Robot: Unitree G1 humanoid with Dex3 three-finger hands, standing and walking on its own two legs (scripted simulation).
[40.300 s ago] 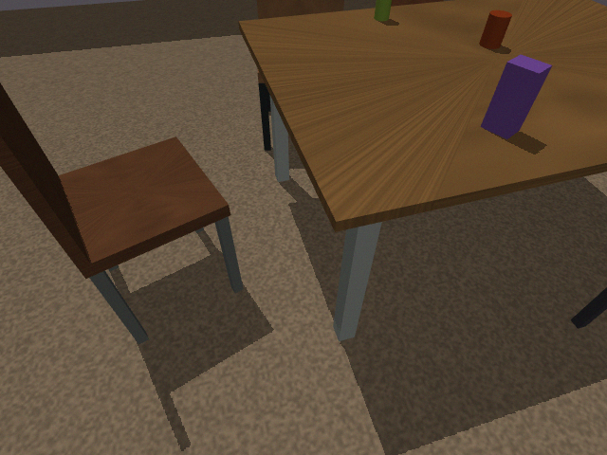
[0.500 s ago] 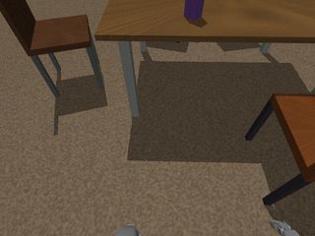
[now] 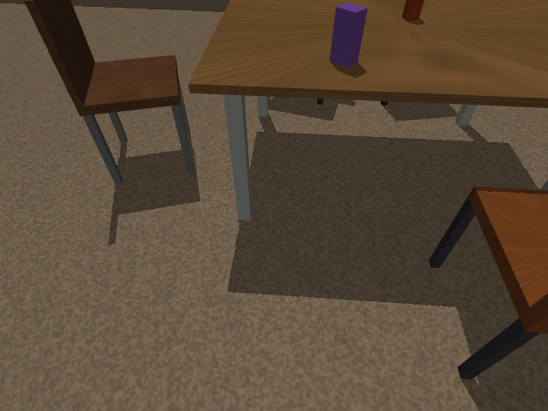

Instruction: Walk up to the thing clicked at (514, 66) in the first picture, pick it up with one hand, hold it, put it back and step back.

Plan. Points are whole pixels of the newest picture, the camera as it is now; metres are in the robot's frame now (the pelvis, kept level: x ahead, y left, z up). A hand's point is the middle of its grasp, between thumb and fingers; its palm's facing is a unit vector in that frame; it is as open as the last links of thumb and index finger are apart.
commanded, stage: step back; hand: right
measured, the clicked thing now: (347, 35) +1.21 -0.19 +0.05
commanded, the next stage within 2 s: stand in 0.60 s
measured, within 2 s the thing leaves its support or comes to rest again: neither
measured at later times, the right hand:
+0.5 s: hand out of the picture +0.15 -0.21 -0.14, palm faces -0.03 +0.94 -0.34, open 7.4 cm
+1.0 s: hand out of the picture +0.13 -0.23 -0.13, palm faces +0.02 +0.94 -0.34, open 7.4 cm
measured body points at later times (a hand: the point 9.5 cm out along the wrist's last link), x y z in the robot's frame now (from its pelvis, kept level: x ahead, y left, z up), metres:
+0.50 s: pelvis +0.04 +0.03 +0.01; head +0.06 +0.04 +0.45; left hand +0.11 +0.34 -0.12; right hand +0.15 -0.26 -0.12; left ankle +0.08 +0.15 -0.73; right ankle +0.02 -0.11 -0.73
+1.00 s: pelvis +0.05 +0.03 +0.02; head +0.06 +0.03 +0.47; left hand +0.14 +0.32 -0.11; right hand +0.13 -0.28 -0.11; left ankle +0.08 +0.15 -0.73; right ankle +0.02 -0.11 -0.73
